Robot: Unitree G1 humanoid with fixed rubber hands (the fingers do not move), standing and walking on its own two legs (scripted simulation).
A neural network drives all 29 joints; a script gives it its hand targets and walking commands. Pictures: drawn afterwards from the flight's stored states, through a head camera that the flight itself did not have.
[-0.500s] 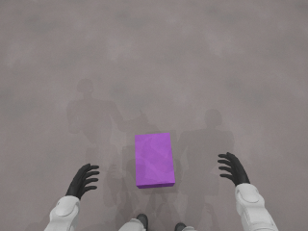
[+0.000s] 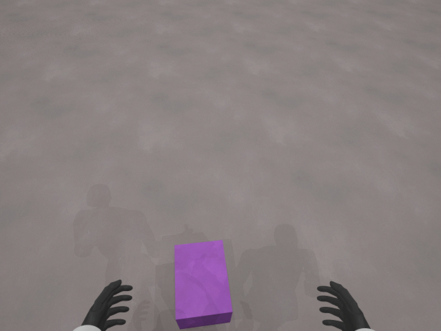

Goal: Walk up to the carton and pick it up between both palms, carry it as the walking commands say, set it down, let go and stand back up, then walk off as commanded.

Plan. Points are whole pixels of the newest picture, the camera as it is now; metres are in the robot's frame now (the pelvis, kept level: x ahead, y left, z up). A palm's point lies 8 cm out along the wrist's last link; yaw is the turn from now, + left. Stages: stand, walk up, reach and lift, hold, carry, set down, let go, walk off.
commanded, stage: let go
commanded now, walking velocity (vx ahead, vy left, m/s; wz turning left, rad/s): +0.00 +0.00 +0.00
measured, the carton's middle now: (201, 283) +0.43 +0.07 -0.69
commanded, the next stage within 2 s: stand in 0.22 s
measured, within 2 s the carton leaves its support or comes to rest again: neither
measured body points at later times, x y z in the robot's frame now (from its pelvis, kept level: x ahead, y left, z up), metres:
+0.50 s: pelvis +0.03 +0.02 -0.01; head +0.00 +0.03 +0.44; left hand +0.14 +0.29 -0.11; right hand +0.14 -0.23 -0.11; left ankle +0.00 +0.13 -0.74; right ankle -0.04 -0.10 -0.74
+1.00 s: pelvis +0.02 +0.01 -0.02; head +0.00 +0.02 +0.43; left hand +0.06 +0.28 -0.14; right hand +0.14 -0.23 -0.13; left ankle +0.00 +0.13 -0.74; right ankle -0.04 -0.10 -0.74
